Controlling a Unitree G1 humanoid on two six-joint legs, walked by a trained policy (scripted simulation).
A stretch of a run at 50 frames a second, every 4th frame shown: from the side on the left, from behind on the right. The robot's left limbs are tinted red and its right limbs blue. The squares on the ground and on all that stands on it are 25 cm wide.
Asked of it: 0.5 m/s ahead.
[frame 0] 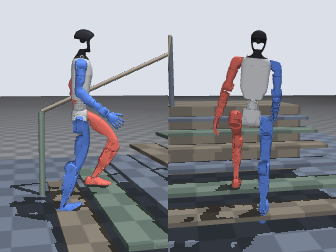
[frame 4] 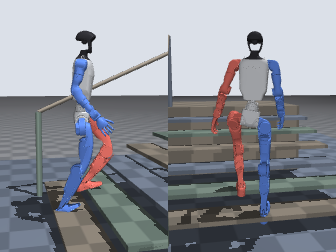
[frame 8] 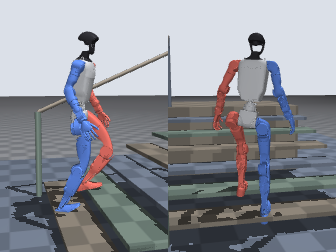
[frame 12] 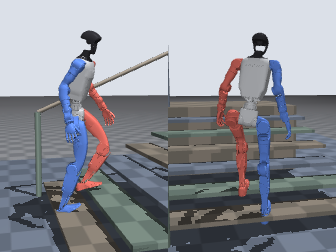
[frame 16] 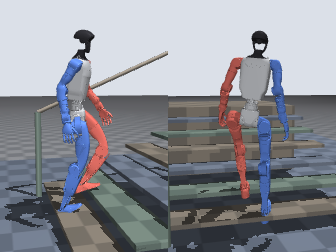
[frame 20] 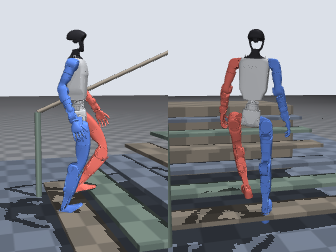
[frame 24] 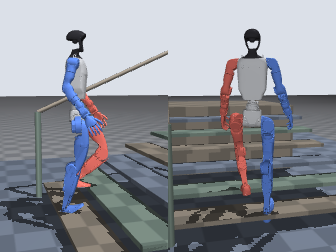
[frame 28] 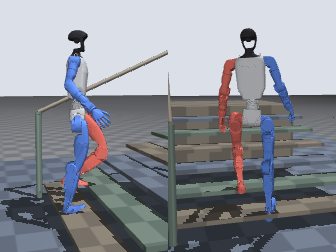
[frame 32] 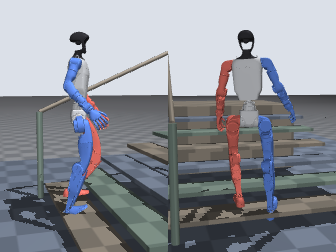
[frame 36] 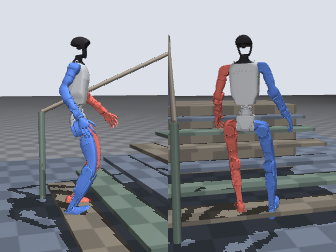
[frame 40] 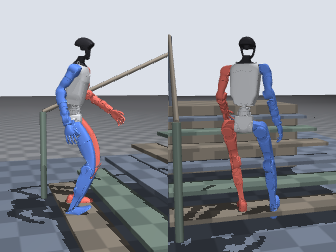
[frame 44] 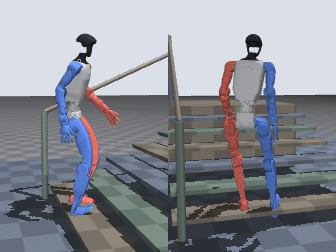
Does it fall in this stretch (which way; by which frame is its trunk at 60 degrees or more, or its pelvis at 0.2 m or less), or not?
no
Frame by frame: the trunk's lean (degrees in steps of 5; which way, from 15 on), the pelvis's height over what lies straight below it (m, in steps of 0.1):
0: 5, 0.8
4: 5, 0.7
8: 10, 0.7
12: 15 forward and to its right, 0.8
16: 10, 0.8
20: 5, 0.8
24: 0, 0.8
28: 5, 0.8
32: 5, 0.7
36: 5, 0.7
40: 10, 0.7
44: 15 forward and to its right, 0.7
